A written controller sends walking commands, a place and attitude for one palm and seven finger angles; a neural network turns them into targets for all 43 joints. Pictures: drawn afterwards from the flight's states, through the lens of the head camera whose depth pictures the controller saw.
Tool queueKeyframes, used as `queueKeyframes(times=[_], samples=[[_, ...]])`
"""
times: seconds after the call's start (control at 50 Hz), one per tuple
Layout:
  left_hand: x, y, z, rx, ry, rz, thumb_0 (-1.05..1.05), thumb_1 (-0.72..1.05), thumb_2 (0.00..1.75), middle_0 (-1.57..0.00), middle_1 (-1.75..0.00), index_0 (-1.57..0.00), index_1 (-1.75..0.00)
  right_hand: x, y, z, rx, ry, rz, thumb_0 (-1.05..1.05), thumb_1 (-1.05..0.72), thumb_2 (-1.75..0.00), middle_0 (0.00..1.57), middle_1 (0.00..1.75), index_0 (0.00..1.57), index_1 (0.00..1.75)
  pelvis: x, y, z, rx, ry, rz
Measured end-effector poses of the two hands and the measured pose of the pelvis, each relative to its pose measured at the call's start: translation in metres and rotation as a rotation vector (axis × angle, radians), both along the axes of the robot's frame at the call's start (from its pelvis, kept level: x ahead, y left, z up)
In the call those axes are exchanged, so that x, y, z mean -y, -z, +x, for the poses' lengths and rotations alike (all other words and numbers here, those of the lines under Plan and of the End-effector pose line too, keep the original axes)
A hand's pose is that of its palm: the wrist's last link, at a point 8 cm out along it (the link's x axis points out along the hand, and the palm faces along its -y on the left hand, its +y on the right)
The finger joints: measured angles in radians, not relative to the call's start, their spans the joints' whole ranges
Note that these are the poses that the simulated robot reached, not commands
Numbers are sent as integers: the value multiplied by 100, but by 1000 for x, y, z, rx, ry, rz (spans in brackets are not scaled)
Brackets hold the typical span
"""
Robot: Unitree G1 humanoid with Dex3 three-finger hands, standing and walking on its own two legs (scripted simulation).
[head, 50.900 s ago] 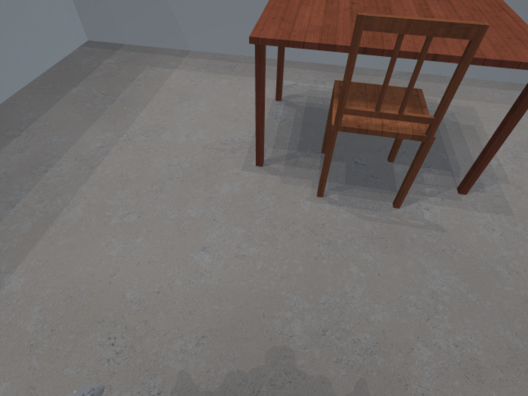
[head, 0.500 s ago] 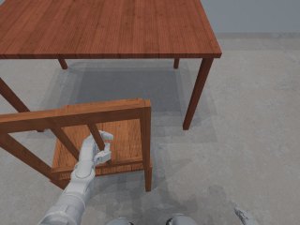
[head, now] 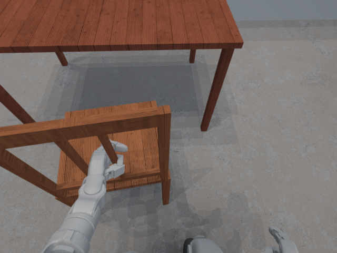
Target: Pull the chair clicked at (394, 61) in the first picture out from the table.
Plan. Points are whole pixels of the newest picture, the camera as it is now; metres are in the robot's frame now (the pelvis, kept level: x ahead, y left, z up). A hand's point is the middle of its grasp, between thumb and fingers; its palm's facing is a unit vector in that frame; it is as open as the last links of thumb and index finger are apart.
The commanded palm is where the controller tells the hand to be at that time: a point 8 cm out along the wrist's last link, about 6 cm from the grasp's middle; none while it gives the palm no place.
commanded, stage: step backward, pulling the chair out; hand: left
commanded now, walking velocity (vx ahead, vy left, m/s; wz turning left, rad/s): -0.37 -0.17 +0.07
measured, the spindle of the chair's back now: (80, 163) +0.34 +0.25 -0.08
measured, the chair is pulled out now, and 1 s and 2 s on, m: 0.33 0.53 0.60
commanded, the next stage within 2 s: stop walking, hand still on the chair in 0.96 s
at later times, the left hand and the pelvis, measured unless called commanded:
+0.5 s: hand (124, 196) +0.25 +0.11 -0.06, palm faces -0.01 -0.98 -0.18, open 5.0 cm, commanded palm +0.22 +0.16 -0.06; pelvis -0.08 +0.01 +0.00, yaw +1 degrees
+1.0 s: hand (128, 249) +0.14 +0.09 -0.06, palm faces +0.06 -0.98 -0.19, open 5.1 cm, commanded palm +0.11 +0.14 -0.06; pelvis -0.18 -0.03 +0.01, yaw +1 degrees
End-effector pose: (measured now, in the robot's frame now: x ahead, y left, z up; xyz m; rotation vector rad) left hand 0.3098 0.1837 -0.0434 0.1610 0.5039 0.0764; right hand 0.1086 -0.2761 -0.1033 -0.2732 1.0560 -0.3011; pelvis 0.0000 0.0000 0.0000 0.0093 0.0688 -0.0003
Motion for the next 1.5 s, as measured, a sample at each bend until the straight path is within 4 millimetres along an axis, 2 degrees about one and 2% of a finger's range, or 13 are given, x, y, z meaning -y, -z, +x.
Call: queueKeyframes(times=[0.12, 0.2, 0.32, 0.48, 0.6, 0.74, 0.8, 0.9, 1.02, 1.1, 1.2, 1.36, 1.5], samples=[[1, -1, -20, -15, -6, -2, 2, 76, 80, -21, -109, -49, -145, -30, 8, -11, 23, -40, 132, 1, -90, -89, 19, 30, 19, 29, 9, -4, -4, 10, 44, -16], [7, -2, -28, -26, -39, 14, 3, 75, 82, -24, -106, -49, -145, -35, 22, -25, 3, -32, 207, 1, -90, -89, 20, 30, 20, 30, 21, -4, -16, 24, 50, -32], [16, -4, -42, -48, -75, 17, 3, 74, 81, -26, -103, -49, -145, -15, 21, -50, -11, 7, 162, 1, -90, -89, 20, 30, 20, 30, 23, -7, -41, 12, 31, 20], [19, -4, -71, -20, 27, 12, 2, 75, 80, -24, -112, -49, -145, 7, 9, -75, 0, 21, -1, 1, -90, -89, 20, 30, 20, 29, -4, 1, -72, 11, -13, -8], [15, -4, -100, -18, 67, -6, 2, 77, 80, -19, -115, -49, -145, -19, 1, -92, 16, -27, 50, 1, -91, -89, 19, 30, 19, 29, -5, -4, -93, 29, 18, -6], [19, -6, -131, -30, 22, 18, 3, 74, 82, -24, -111, -49, -145, -43, 26, -122, 17, -65, 222, 1, -90, -89, 20, 30, 20, 29, 19, -1, -119, 58, 40, -8], [24, -7, -144, -41, -19, 22, 4, 73, 82, -26, -107, -49, -145, -36, 35, -141, 2, -24, 255, 1, -90, -89, 20, 30, 20, 30, 28, -2, -135, 59, 28, -14], [35, -8, -166, -57, -56, 21, 5, 74, 81, -27, -104, -49, -145, -8, 30, -169, -18, -5, 196, 1, -90, -89, 20, 30, 20, 30, 33, -7, -159, 29, 12, 39], [43, -8, -196, -58, -27, 16, 4, 74, 80, -25, -108, -49, -145, 23, 18, -197, -25, -8, 88, 1, -90, -89, 20, 30, 20, 29, 27, -9, -188, 9, -29, 57], [44, -8, -215, -43, 21, 6, 2, 75, 80, -22, -114, -49, -145, 27, 11, -211, -17, -29, 26, 1, -90, -89, 19, 30, 19, 29, 16, -5, -211, -8, -54, 45], [41, -10, -238, -10, 85, -16, 3, 76, 81, -22, -120, -49, -145, 5, 10, -231, 8, -36, 19, 1, -91, -90, 19, 30, 19, 29, 4, 0, -237, 26, -49, 25], [39, -12, -263, -41, 88, -9, 3, 75, 82, -25, -118, -49, -145, -45, 34, -258, -27, -70, 200, 1, -90, -89, 20, 30, 20, 29, 8, 2, -234, 84, -45, -4], [40, -12, -266, -47, 70, -9, 4, 74, 84, -25, -118, -49, -145, -43, 34, -265, -27, -48, 181, 1, -91, -89, 20, 30, 20, 30, 3, 0, -235, 67, -38, 7]])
